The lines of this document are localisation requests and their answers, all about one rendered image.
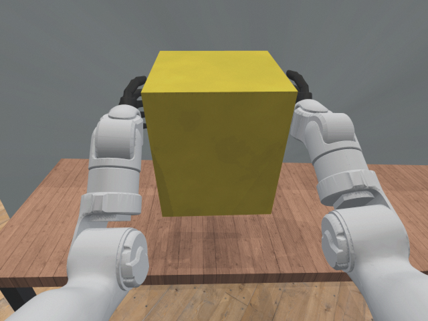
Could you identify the right robot upper arm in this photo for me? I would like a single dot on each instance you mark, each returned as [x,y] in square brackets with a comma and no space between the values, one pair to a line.
[370,245]

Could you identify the robot right forearm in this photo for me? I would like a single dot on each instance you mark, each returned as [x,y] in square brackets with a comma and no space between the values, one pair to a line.
[344,180]

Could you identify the table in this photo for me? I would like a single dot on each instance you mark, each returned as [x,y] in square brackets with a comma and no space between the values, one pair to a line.
[281,247]

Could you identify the robot left forearm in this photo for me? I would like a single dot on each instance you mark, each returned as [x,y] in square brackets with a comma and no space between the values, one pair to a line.
[114,171]

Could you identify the carton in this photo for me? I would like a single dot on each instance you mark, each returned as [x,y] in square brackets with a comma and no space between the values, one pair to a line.
[218,124]

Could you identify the left robot upper arm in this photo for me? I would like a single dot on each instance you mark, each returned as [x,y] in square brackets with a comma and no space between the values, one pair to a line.
[103,266]

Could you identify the robot right hand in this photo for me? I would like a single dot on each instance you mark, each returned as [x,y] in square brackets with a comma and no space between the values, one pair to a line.
[302,87]

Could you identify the robot left hand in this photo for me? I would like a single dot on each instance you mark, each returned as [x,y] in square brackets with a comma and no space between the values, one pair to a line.
[131,93]

